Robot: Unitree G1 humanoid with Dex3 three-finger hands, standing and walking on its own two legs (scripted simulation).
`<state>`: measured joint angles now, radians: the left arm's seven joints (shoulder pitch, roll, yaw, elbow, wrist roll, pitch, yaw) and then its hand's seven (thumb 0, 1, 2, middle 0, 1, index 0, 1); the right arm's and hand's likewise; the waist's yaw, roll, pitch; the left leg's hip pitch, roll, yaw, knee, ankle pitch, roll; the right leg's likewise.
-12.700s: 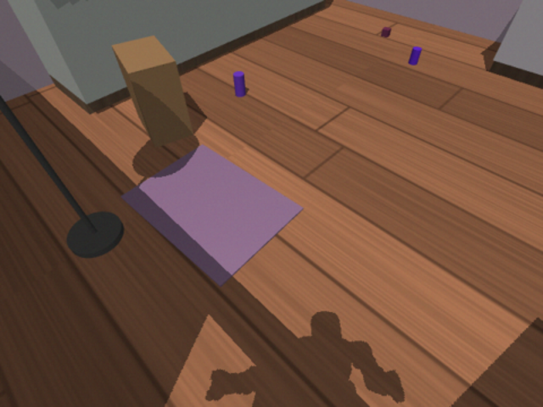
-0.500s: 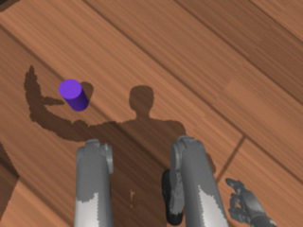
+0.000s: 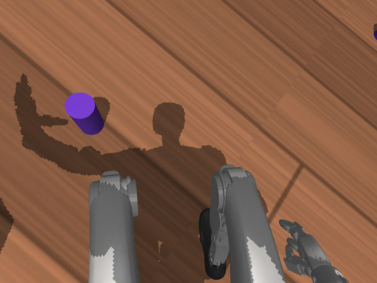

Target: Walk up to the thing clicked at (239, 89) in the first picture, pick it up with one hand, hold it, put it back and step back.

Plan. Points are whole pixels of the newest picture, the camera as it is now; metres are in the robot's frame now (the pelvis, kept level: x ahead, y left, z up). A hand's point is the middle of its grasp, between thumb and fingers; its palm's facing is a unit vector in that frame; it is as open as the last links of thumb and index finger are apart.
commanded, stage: approach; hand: left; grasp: from the side
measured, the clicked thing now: (86, 115) +0.51 +0.26 -0.30
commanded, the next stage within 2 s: close in in 0.56 s
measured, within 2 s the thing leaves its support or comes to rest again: neither
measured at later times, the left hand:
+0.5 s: hand (12, 119) +0.44 +0.37 -0.15, palm faces +0.23 -0.97 +0.00, open 17.5 cm
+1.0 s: hand (65, 124) +0.47 +0.30 -0.25, palm faces +0.30 -0.95 +0.02, open 17.5 cm
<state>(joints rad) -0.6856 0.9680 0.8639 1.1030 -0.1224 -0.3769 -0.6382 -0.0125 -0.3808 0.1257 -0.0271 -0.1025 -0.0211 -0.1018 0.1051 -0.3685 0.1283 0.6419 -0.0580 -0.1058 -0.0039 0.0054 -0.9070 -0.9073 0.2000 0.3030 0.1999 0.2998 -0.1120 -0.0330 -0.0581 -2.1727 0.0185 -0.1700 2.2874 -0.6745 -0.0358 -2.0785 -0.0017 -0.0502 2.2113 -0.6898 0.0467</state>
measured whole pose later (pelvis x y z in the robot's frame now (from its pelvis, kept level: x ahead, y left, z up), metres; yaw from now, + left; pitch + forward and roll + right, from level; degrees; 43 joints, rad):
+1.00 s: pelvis -0.01 +0.02 -0.09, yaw -9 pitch +15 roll -17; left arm -0.73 0.96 0.73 1.51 -0.07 -0.99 -0.21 -0.02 -0.57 0.06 -0.06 -0.11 -0.06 -0.10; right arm -0.14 -0.39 0.50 0.52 -0.34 0.05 0.09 0.00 -0.93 -0.91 0.20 0.30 0.20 0.30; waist -0.27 -0.26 0.29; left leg -2.24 0.02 -0.37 2.65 -0.71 -0.03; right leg -2.08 0.09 -0.17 2.42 -0.65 0.07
